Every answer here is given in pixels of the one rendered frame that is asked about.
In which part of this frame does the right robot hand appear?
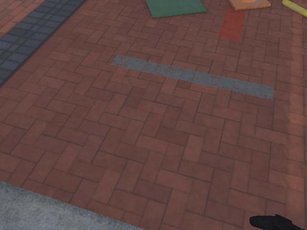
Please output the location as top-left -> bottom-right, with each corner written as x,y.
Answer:
249,214 -> 305,230

